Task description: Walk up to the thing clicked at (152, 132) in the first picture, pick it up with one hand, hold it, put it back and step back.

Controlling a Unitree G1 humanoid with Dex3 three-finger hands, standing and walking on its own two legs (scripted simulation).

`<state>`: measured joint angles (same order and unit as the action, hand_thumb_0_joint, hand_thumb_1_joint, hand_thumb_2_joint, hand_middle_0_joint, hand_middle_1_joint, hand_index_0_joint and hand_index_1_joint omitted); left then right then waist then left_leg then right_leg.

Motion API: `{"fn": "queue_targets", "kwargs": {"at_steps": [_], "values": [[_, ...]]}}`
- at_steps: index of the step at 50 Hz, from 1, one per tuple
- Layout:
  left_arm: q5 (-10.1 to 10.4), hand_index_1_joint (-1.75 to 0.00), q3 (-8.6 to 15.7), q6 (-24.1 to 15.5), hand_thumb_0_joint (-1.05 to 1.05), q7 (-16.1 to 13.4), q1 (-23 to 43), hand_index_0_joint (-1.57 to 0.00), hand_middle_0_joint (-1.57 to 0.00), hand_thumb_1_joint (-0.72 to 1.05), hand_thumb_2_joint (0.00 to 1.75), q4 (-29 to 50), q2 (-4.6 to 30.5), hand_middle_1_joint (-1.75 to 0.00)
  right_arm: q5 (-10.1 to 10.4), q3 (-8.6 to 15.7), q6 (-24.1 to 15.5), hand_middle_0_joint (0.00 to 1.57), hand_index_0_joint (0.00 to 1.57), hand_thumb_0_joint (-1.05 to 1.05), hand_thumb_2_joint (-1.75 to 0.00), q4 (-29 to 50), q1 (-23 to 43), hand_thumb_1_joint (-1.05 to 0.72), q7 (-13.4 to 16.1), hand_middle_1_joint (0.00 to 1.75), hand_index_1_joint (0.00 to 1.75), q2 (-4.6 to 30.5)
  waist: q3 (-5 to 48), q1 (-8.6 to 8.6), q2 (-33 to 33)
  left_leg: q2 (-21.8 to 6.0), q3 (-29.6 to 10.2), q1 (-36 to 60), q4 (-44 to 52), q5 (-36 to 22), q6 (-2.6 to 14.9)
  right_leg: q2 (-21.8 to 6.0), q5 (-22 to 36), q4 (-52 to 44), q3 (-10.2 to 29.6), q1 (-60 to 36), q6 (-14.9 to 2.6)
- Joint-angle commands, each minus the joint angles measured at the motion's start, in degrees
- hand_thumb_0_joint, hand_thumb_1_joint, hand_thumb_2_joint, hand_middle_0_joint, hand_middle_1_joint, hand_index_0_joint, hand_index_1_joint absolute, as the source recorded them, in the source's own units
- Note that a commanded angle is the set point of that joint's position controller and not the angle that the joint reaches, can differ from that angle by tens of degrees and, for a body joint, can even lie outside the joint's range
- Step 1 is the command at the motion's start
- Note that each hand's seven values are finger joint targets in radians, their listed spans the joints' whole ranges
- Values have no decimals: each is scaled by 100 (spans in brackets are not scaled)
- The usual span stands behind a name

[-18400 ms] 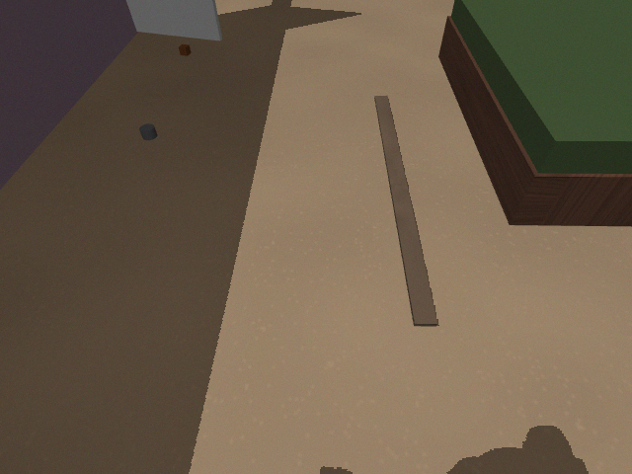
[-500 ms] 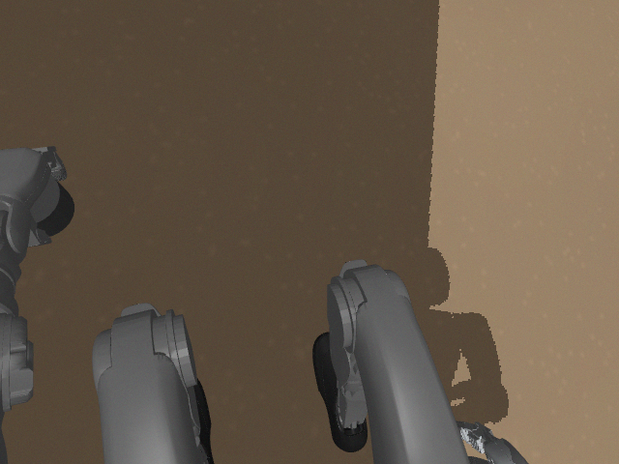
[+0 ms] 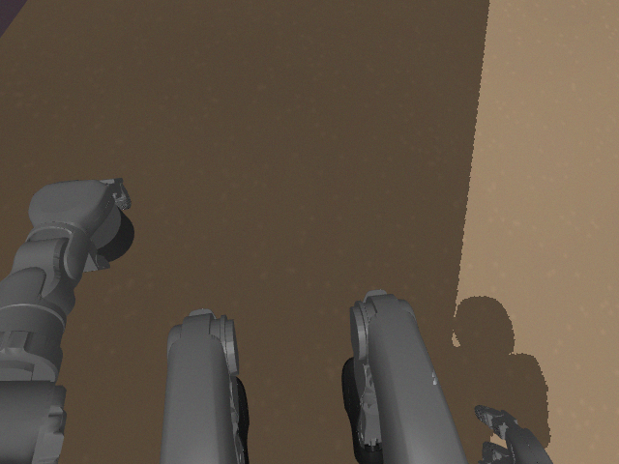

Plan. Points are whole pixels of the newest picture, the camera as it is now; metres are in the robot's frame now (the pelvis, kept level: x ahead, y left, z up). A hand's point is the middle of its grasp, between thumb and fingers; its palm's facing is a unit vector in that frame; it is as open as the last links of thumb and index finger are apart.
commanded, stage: lift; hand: left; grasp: from above
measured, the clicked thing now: (97, 229) +0.45 +0.29 -0.13
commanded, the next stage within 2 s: hold in 1.08 s
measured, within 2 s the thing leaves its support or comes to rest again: neither
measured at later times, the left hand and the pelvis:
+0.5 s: hand out of the picture +0.37 +0.26 +0.11, palm faces -0.43 -0.10 -0.90, open 10.5 cm; pelvis +0.02 +0.00 +0.18, yaw +2 degrees
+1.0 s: hand out of the picture +0.38 +0.23 +0.22, palm faces -0.44 -0.10 -0.89, open 10.5 cm; pelvis +0.06 +0.00 +0.30, yaw +3 degrees
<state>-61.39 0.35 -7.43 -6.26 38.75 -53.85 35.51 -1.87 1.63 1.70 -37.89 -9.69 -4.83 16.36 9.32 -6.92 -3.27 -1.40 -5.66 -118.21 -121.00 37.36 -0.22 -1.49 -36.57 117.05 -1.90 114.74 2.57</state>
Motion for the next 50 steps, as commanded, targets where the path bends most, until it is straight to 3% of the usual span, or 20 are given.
{"fn": "queue_targets", "kwargs": {"at_steps": [1, 4, 7, 8, 10, 12, 15, 19, 24, 25, 29, 34, 37, 39, 50], "values": [[194, -96, 347, 101, 0, -146, 1415, -79, -74, 41, 90, 1634, 1425, -101, 122, 476, -74, 20, 20, 0, -90, 385, -851, -91, 166, 30, 30, 1111, 3767, -16, -868, 177, 215, 3341, 2111, -563, 191, 194, 810, -1794, -290, -2363, -408], [260, -98, 378, 227, 0, -126, 1224, -79, -74, 41, 92, 2045, 1442, -102, 170, 485, -37, 20, 20, 0, -90, 452, -747, -91, 259, 30, 30, 1045, 3802, 42, -774, 174, 270, 3714, 2435, -636, 192, 194, 830, -2197, -227, -2821, -393], [362, -99, 147, 372, 0, -67, 958, -79, -74, 41, 93, 2167, 1086, -103, 209, 468, -28, 20, 20, 0, -90, 448, -606, -91, 364, 30, 30, 982, 3465, 13, -730, 125, 179, 4114, 2952, -440, 165, 213, 714, -2560, -224, -3053, -371], [408, -98, 264, 421, 0, -70, 865, -79, -74, 41, 92, 2245, 1218, -103, 226, 454, -23, 20, 20, 0, -90, 458, -553, -91, 400, 30, 30, 978, 3490, 89, -645, 115, 150, 4309, 3105, -438, 165, 206, 713, -2704, -207, -3246, -363], [417, -99, 50, 501, 0, -35, 751, -78, -73, 41, 90, 2351, 969, -104, 241, 431, -21, 20, 20, 0, -90, 456, -475, -91, 456, 30, 30, 920, 3406, 43, -727, 90, 135, 4637, 3424, -448, 134, 220, 756, -2924, -202, -3497, -357], [461, -98, 27, 594, 0, -13, 355, -77, -72, 39, 90, 2433, 859, -103, 276, 423, -13, 20, 20, 0, -90, 478, -431, -91, 507, 30, 30, 866, 3335, 117, -540, 85, 197, 4906, 3643, -598, 136, 232, 824, -3257, -177, -3851, -354], [531, -97, -40, 680, 0, 1, 290, -77, -73, 39, 90, 2680, 791, -101, 316, 365, -23, 20, 20, 0, -90, 440, -331, -91, 588, 30, 30, 818, 3174, 140, -597, 63, 155, 5345, 4150, -557, 112, 249, 828, -3621, -153, -4276, -350], [471, -98, -109, 723, 0, -34, 219, -75, -70, 38, 89, 2572, 719, -103, 354, 303, -63, 20, 20, 0, -90, 350, -291, -91, 711, 30, 30, 716, 2668, 132, -459, 58, 235, 5793, 4677, -614, 105, 269, 843, -4245, -64, -4851, -352], [516, -96, -313, 755, 0, -65, -232, -77, -73, 39, 90, 2049, 345, -101, 384, 285, -185, 20, 20, 0, -90, 251, -270, -91, 818, 30, 30, 657, 2074, 227, -186, 17, 164, 6375, 5412, -743, 69, 281, 892, -4954, -8, -5483, -348], [503, -96, -435, 743, 0, -62, -121, -78, -74, 40, 89, 2106, 212, -101, 381, 289, -209, 20, 20, 0, -90, 257, -284, -91, 830, 30, 30, 639, 2019, 181, -277, 17, 215, 6479, 5519, -810, 65, 283, 951, -5099, 22, -5595, -355], [511, -94, -491, 760, 0, -126, -461, -78, -74, 42, 85, 1833, 87, -99, 406, 292, -283, 20, 20, 0, -90, 235, -291, -91, 856, 30, 30, 614, 1835, 313, -121, 20, 244, 6948, 5994, -1092, 41, 307, 1125, -5597, 60, -6181, -361], [442, -95, -576, 767, 0, -331, 13, -78, -73, 40, 87, 1725, 14, -100, 381, 283, -338, 20, 20, 0, -90, 156, -459, -91, 884, 30, 30, 573, 1666, 241, -40, 104, 455, 7417, 6404, -1487, 71, 325, 1461, -6238, 153, -6816, -349], [391, -94, -653, 830, 0, -449, -193, -77, -73, 39, 86, 1341, -162, -98, 370, 300, -346, 20, 20, 0, -90, 105, -543, -91, 864, 30, 30, 584, 1559, 278, 96, 113, 464, 7743, 6696, -1680, 60, 320, 1616, -6513, 155, -7141, -349], [387, -96, -613, 838, 0, -505, -36, -77, -73, 39, 88, 1429, -72, -100, 359, 324, -340, 20, 20, 0, -90, 133, -494, -91, 852, 30, 30, 589, 1494, 323, 40, 144, 535, 7939, 6876, -1747, 55, 295, 1685, -6728, 180, -7377, -329], [451, -94, -719, 924, 0, -519, -199, -77, -73, 38, 89, 1366, -265, -97, 381, 361, -278, 20, 20, 0, -90, 153, -513, -90, 815, 30, 30, 581, 1305, 396, 160, 178, 580, 8861, 7707, -2221, 41, 275, 2167, -7574, 227, -8306, -268]]}}
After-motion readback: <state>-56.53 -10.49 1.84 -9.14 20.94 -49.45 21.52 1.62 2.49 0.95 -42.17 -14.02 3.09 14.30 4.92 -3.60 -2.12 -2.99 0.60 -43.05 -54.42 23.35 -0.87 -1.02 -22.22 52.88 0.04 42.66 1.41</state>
